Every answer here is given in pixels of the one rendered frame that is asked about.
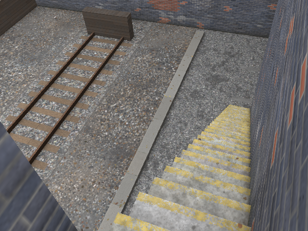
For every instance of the stairs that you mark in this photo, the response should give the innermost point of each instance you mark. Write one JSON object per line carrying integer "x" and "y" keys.
{"x": 206, "y": 189}

